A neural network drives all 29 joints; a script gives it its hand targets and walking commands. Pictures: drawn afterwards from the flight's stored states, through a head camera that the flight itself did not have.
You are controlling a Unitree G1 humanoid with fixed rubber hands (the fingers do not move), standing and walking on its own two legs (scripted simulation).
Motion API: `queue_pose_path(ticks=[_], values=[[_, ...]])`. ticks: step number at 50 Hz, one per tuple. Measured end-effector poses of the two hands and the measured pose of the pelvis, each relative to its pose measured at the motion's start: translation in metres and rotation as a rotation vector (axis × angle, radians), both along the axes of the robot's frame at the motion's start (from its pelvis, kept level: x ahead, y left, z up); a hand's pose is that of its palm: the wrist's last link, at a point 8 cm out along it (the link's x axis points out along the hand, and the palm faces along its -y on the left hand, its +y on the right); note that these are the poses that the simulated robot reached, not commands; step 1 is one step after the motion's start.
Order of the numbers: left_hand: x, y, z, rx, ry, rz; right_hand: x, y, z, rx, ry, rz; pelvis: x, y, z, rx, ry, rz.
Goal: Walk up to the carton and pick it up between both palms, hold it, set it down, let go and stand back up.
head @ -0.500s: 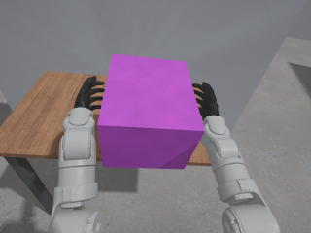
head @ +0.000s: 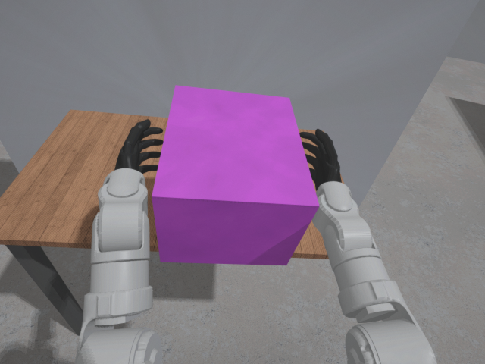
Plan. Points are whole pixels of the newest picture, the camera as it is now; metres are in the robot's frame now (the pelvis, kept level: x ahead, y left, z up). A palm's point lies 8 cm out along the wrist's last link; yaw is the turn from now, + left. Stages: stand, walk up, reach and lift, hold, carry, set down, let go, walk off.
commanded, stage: hold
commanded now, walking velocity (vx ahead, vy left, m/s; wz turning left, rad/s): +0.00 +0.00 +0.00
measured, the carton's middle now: (229, 173) +0.41 +0.01 +0.13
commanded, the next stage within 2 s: set down in 1.74 s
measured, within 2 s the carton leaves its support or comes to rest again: neither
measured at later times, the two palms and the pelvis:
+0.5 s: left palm (131, 171) +0.36 +0.16 +0.17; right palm (326, 178) +0.36 -0.15 +0.17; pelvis +0.00 +0.00 +0.00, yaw +0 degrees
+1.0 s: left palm (131, 170) +0.36 +0.16 +0.17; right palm (326, 177) +0.36 -0.15 +0.17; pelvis +0.00 +0.00 +0.00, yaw +0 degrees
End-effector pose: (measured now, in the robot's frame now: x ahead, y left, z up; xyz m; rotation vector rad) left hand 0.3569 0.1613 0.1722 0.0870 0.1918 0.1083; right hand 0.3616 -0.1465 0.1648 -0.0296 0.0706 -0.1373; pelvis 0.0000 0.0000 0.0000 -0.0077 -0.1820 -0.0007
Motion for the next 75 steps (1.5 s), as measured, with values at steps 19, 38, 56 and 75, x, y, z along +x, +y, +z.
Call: queue_pose_path(ticks=[19,38,56,75], values=[[0.000,-0.001,0.000,-0.003,-0.005,0.002,0.001,-0.001,0.002,-0.004,-0.005,0.003,0.002,-0.001,0.000,0.000,-0.004,0.001],[0.000,0.000,0.002,-0.001,-0.006,-0.001,0.000,0.000,0.002,-0.003,-0.006,-0.001,0.000,0.000,0.000,0.000,0.000,-0.001],[0.000,-0.001,0.001,0.001,-0.008,-0.002,0.000,-0.001,0.002,-0.002,-0.007,-0.002,0.001,0.000,0.000,-0.001,-0.003,0.000],[-0.008,-0.001,0.007,-0.008,-0.007,-0.009,-0.009,0.000,0.005,0.029,-0.009,-0.003,-0.001,0.000,0.000,0.000,-0.005,-0.003]])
